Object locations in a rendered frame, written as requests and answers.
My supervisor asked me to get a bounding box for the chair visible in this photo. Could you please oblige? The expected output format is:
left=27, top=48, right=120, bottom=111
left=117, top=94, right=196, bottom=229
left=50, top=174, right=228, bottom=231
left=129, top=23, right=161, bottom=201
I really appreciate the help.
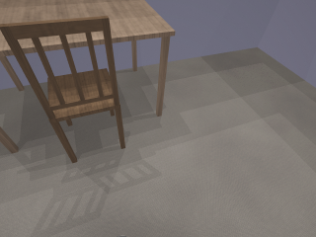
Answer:
left=0, top=16, right=125, bottom=163

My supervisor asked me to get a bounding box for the table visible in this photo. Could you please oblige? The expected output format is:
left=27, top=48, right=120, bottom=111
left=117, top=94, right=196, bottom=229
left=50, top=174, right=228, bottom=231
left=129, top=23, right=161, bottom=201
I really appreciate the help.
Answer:
left=0, top=0, right=176, bottom=154

